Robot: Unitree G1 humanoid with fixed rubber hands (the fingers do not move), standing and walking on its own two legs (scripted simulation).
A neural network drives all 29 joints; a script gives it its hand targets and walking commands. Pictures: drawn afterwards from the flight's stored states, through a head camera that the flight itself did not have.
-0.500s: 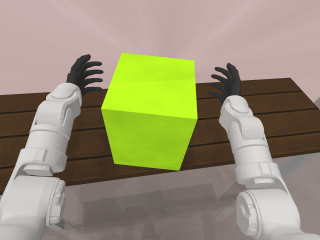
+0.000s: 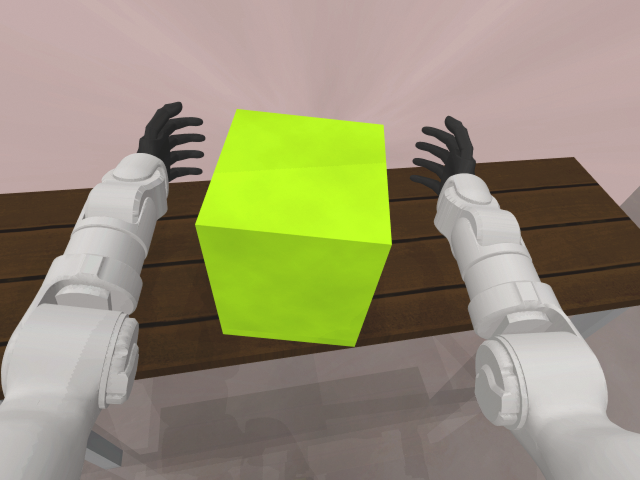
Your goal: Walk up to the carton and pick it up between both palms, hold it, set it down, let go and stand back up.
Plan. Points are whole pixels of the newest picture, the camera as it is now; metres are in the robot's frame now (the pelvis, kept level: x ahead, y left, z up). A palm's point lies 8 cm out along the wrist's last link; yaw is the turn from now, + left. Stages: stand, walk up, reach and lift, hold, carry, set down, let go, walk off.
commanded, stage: reach and lift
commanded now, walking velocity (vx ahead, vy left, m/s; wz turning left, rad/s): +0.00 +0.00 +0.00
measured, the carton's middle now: (299, 234) +0.45 +0.00 +0.04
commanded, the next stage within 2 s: none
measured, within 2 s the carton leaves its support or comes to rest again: neither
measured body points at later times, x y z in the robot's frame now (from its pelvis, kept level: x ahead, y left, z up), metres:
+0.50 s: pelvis -0.01 +0.00 +0.00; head +0.08 +0.02 +0.44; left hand +0.48 +0.18 +0.07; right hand +0.44 -0.21 +0.08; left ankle -0.02 +0.10 -0.74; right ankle -0.01 -0.14 -0.74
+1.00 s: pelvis +0.00 -0.01 -0.01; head +0.10 +0.02 +0.43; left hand +0.49 +0.16 +0.05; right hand +0.45 -0.18 +0.05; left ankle -0.02 +0.10 -0.74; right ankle -0.01 -0.14 -0.74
